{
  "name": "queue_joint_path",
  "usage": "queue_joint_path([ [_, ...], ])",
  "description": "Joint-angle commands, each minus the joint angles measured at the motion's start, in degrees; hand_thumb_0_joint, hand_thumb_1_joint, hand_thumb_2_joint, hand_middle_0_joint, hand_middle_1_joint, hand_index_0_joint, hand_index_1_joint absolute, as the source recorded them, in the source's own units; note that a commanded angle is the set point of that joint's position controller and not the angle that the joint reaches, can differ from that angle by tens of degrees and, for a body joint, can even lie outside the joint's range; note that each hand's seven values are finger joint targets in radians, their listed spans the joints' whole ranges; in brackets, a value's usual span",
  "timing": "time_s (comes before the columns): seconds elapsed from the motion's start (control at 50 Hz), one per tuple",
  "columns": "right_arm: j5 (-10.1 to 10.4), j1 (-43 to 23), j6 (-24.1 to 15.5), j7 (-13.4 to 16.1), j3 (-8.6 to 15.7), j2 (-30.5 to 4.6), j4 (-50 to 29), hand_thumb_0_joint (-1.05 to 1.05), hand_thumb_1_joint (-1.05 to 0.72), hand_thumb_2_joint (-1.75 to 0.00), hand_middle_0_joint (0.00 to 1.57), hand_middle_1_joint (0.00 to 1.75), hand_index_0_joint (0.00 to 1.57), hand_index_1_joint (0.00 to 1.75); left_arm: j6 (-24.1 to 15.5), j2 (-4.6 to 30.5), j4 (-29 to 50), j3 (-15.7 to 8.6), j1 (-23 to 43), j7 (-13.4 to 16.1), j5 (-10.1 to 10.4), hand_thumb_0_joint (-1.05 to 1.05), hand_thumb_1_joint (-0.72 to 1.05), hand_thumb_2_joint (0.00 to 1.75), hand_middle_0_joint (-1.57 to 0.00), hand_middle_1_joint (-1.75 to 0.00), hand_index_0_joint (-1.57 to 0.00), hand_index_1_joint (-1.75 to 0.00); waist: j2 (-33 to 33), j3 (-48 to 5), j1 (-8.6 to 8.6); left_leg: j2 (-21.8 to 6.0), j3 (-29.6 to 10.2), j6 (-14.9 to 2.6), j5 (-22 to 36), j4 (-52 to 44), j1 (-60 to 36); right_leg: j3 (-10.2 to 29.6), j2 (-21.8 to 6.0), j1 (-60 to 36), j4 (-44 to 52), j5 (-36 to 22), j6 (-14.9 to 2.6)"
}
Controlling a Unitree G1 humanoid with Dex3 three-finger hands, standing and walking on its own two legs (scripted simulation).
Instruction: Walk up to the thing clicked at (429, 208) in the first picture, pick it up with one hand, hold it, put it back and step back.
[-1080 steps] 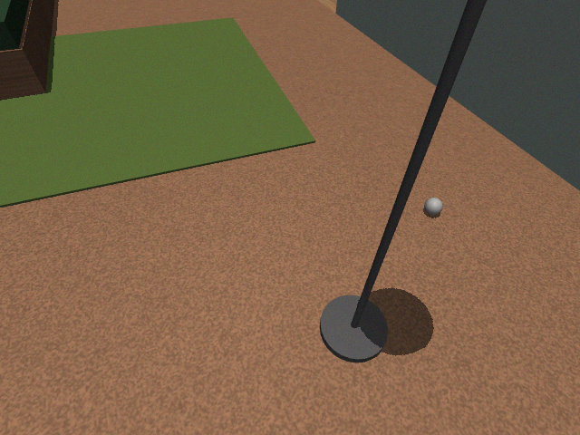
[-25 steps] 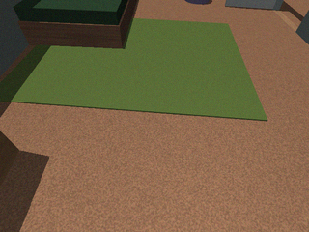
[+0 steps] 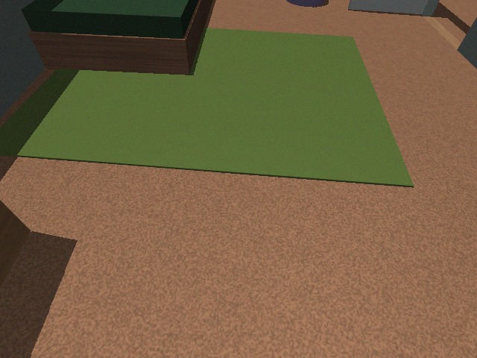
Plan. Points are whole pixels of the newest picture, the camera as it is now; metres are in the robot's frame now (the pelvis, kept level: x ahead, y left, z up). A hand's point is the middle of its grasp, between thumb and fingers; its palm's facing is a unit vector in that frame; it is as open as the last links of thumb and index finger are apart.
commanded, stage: stand
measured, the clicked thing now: out of the picture +0.40 -1.28 -0.74
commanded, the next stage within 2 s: walk up in 0.32 s
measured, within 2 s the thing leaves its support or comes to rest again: neither
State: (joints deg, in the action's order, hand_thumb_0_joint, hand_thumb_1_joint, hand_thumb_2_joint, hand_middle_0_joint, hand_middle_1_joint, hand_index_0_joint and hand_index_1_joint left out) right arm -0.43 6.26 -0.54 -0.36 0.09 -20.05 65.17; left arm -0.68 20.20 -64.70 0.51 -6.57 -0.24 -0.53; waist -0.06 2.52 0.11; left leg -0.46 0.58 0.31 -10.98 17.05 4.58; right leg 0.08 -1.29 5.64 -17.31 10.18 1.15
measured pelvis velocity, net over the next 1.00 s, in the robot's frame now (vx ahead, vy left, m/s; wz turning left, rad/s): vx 0.23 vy -0.08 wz -0.01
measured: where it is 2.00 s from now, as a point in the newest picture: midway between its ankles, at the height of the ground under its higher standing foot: (254, 243)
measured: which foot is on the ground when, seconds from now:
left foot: down 0.00-0.64, up 0.66-1.00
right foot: down 0.00-0.38, up 0.40-0.60, down 0.62-1.00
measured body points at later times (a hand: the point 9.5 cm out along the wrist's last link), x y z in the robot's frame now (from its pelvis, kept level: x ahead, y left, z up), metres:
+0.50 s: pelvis +0.02 -0.02 -0.01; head +0.03 -0.02 +0.44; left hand +0.11 +0.31 -0.12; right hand +0.06 -0.34 -0.13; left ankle -0.02 +0.12 -0.75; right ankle +0.03 -0.15 -0.72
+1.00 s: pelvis +0.23 -0.08 -0.02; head +0.25 -0.08 +0.43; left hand +0.25 +0.25 -0.13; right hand +0.33 -0.40 -0.13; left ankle +0.38 +0.07 -0.72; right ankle +0.13 -0.19 -0.75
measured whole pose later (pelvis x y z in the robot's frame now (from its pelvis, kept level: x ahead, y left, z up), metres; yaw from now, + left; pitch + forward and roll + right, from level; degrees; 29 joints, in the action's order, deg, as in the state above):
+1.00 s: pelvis +0.23 -0.08 -0.02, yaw -1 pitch -2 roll -2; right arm -1.5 10.9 -1.6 -6.3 4.2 -23.9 53.9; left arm -5.2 23.6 -55.0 -3.3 -19.0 -3.4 -0.8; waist -2.6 3.8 -2.6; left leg -5.9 -1.1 0.2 -8.0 37.6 29.7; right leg -6.9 0.8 -2.4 -19.5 20.1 -0.4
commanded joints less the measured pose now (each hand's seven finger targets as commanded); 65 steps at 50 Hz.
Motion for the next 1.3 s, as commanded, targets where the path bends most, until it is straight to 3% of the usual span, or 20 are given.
queue_joint_path([
  [0.0,-0.1,-2.0,-1.3,0.9,2.5,-12.3,-3.4,0.0,-0.9,-0.9,0.2,0.3,0.2,0.3,-1.1,12.4,3.1,-2.7,2.0,0.9,0.1,0.0,0.9,0.9,-0.2,-0.3,-0.2,-0.3,0.3,-4.3,-0.1,-7.3,-5.1,-1.26,10.7,-2.4,-0.7,4.5,-6.4,-0.8,1.6,-9.8,-2.14],
  [0.28,0.0,-1.9,-1.2,0.9,2.4,-12.4,-3.7,0.0,-0.9,-0.9,0.2,0.3,0.2,0.3,-1.1,12.0,3.2,-2.7,1.9,0.9,0.1,0.0,0.9,0.9,-0.2,-0.3,-0.2,-0.3,0.4,-4.5,-0.21,-7.2,-5.0,-1.3,12.1,-1.8,-0.8,4.4,-6.5,-1.4,1.5,-11.5,-2.07],
  [0.3,-1.2,2.1,-2.6,-0.4,6.4,-17.8,-7.2,0.0,-0.9,-0.9,0.2,0.3,0.2,0.3,-1.8,18.1,7.3,-6.7,-0.5,-1.0,-1.2,0.0,0.9,0.9,-0.2,-0.3,-0.2,-0.3,1.6,-10.5,0.29,-5.8,-5.5,-5.4,-20.0,3.1,-2.7,4.3,-3.1,0.4,-4.2,18.2,-4.14],
  [0.32,-1.8,3.9,-2.9,-1.0,7.2,-18.9,-6.4,0.0,-0.9,-0.9,0.2,0.3,0.2,0.3,-1.8,17.5,7.7,-6.8,0.9,-1.8,-1.8,0.0,0.9,0.9,-0.2,-0.3,-0.2,-0.3,-2.1,-6.4,1.29,-7.8,-8.5,-7.15,-31.4,1.0,-2.3,4.1,-3.2,9.9,-8.8,26.5,-4.69],
  [0.36,-1.8,7.1,-3.0,-1.4,8.6,-20.6,-6.3,0.0,-0.9,-0.9,0.2,0.3,0.2,0.3,-1.3,14.6,11.0,-6.5,8.4,-2.9,-2.0,0.0,0.9,0.9,-0.2,-0.3,-0.2,-0.3,-10.6,3.5,5.03,-18.0,-21.2,-11.8,-38.8,-10.1,-5.9,-1.8,0.3,30.9,-26.2,19.1,-2.19],
  [0.4,-1.8,6.4,-4.0,-1.3,9.2,-21.4,-8.1,0.0,-0.9,-0.9,0.2,0.3,0.2,0.3,-1.9,14.8,12.7,-6.7,9.3,-3.1,-1.8,0.0,0.9,0.9,-0.2,-0.3,-0.2,-0.3,-6.0,7.8,4.03,-24.9,-27.0,-15.35,-31.5,-12.8,-3.5,5.9,-4.1,35.8,-31.7,16.3,-2.44],
  [0.58,-2.1,-3.2,-3.4,-2.5,8.3,-17.0,-14.0,0.0,-0.9,-0.9,0.2,0.3,0.2,0.3,-2.6,15.8,8.0,-8.4,-9.4,-4.6,-1.1,0.0,0.9,0.9,-0.2,-0.3,-0.2,-0.3,-5.2,-1.6,-6.0,-8.3,0.7,-7.97,-21.3,6.5,17.2,-5.9,-0.6,-5.9,-13.1,0.2,-1.21],
  [0.62,-2.1,-0.4,-3.2,-2.7,5.8,-10.3,-15.2,0.0,-0.9,-0.9,0.2,0.3,0.2,0.3,-3.6,22.6,4.9,-11.2,-23.8,-2.5,-1.7,0.0,0.9,0.9,-0.2,-0.3,-0.2,-0.3,19.9,-6.6,-12.16,1.0,5.7,-4.82,-26.5,40.2,34.2,8.1,-6.5,-22.5,-4.1,20.1,-3.6],
  [0.64,-0.8,1.1,-2.9,-2.6,5.7,-10.8,-16.0,0.0,-0.9,-0.9,0.2,0.3,0.2,0.3,-4.2,25.7,7.7,-11.2,-21.2,-2.0,-2.0,0.0,0.9,0.9,-0.2,-0.3,-0.2,-0.3,19.2,-5.4,-10.31,4.7,-2.5,-2.49,-23.6,49.8,38.2,35.0,-20.3,-15.7,10.1,38.9,-8.15],
  [0.66,-1.2,1.5,-2.6,-2.1,7.0,-15.7,-15.5,0.0,-0.9,-0.9,0.2,0.3,0.2,0.3,-4.2,27.3,10.6,-10.6,-12.7,-2.2,-1.3,0.0,0.9,0.9,-0.2,-0.3,-0.2,-0.3,12.9,0.0,-6.62,-0.3,-6.9,-2.24,-19.7,51.1,34.8,42.8,-25.5,-4.6,14.1,45.4,-13.28],
  [0.68,-1.1,1.2,-3.0,-2.2,7.6,-18.1,-14.6,0.0,-0.9,-0.9,0.2,0.3,0.2,0.3,-4.2,26.4,12.7,-10.2,-7.5,-2.3,-0.8,0.0,0.9,0.9,-0.2,-0.3,-0.2,-0.3,9.4,4.8,-4.64,-3.5,-7.9,-2.42,-16.4,50.6,34.6,40.3,-24.7,0.8,14.0,42.7,-15.36],
  [0.76,0.3,8.3,-3.1,-3.4,7.0,-15.7,-11.3,0.0,-0.9,-0.9,0.2,0.3,0.2,0.3,-5.4,19.1,12.8,-8.1,-4.8,-1.9,0.3,0.0,0.9,0.9,-0.2,-0.3,-0.2,-0.3,6.6,4.7,-0.08,-4.5,-7.9,-2.13,-4.6,42.4,26.3,13.1,-13.4,4.9,9.1,18.9,-10.02],
  [0.86,-0.7,3.9,-2.4,-4.9,7.3,-15.1,-14.8,0.0,-0.9,-0.9,0.2,0.3,0.2,0.3,-6.5,19.8,15.0,-8.4,-5.5,-1.8,0.3,0.0,0.9,0.9,-0.2,-0.3,-0.2,-0.3,6.0,6.2,-0.77,-5.4,-5.4,0.91,0.5,30.2,28.8,6.2,-13.6,3.5,11.3,13.7,-12.39],
  [0.98,-1.1,-3.8,-3.3,-5.5,7.2,-13.1,-18.6,0.0,-0.9,-0.9,0.2,0.3,0.2,0.3,-5.9,19.9,14.7,-8.3,-10.8,-1.9,0.1,0.0,0.9,0.9,-0.2,-0.3,-0.2,-0.3,4.0,2.7,-3.87,-4.9,2.0,-1.46,6.1,15.4,19.2,0.0,-12.5,-1.6,2.6,-8.4,-10.2],
  [1.04,-1.9,9.4,-3.7,-4.3,8.6,-15.0,-15.3,0.0,-0.9,-0.9,0.2,0.3,0.2,0.3,-5.0,19.2,15.8,-7.6,-10.3,-1.3,0.4,0.0,0.9,0.9,-0.2,-0.3,-0.2,-0.3,-2.0,-5.6,2.79,-0.6,5.1,-4.37,3.6,11.1,1.9,-4.2,-9.1,-0.2,-18.8,-21.8,-8.45],
  [1.06,-2.8,18.0,-4.0,-3.6,10.0,-18.3,-13.3,0.0,-0.9,-0.9,0.2,0.3,0.2,0.3,-4.6,16.0,16.4,-6.5,-13.1,-1.0,0.6,0.0,0.9,0.9,-0.2,-0.3,-0.2,-0.3,-7.9,-10.7,6.28,-3.0,0.8,-7.67,-1.1,11.4,-12.1,-5.5,-6.2,10.0,-33.9,-16.7,-6.49],
  [1.1,-1.2,21.7,-4.5,-2.6,11.7,-24.1,-15.2,0.0,-0.9,-0.9,0.2,0.3,0.2,0.3,-4.4,15.4,17.2,-6.3,-15.1,-0.6,1.9,0.0,0.9,0.9,-0.2,-0.3,-0.2,-0.3,-15.9,-16.2,7.22,-23.2,-40.1,-17.1,-7.7,1.1,-26.0,1.3,6.3,32.4,-53.6,21.4,-4.27],
  [1.12,0.1,18.5,-4.3,-2.3,12.0,-23.9,-16.0,0.0,-0.9,-0.9,0.2,0.3,0.2,0.3,-4.4,18.1,16.8,-6.0,-11.1,-0.1,1.1,0.0,0.9,0.9,-0.2,-0.3,-0.2,-0.3,-11.3,-12.9,6.68,-25.2,-39.2,-18.84,-8.7,0.1,-20.8,5.7,1.3,33.9,-56.0,20.8,-5.06],
  [1.18,0.6,10.6,-4.6,-1.4,8.6,-17.8,-18.8,0.0,-0.9,-0.9,0.2,0.3,0.2,0.3,-4.8,16.0,15.7,-5.7,-11.8,-1.2,2.0,0.0,0.9,0.9,-0.2,-0.3,-0.2,-0.3,-5.0,-4.5,1.93,-16.9,-12.2,-11.98,13.9,1.8,-3.9,7.4,-2.3,26.6,-50.3,10.9,-4.07],
  [1.28,0.3,7.9,-5.7,-1.5,7.9,-17.5,-20.6,0.0,-0.9,-0.9,0.2,0.3,0.2,0.3,-3.6,13.6,17.1,-5.5,-9.5,-3.3,1.2,0.0,0.9,0.9,-0.2,-0.3,-0.2,-0.3,-8.2,2.7,0.22,-15.7,-3.1,-13.94,13.2,-1.7,5.8,1.6,-5.2,24.0,-32.9,7.7,-1.04],
])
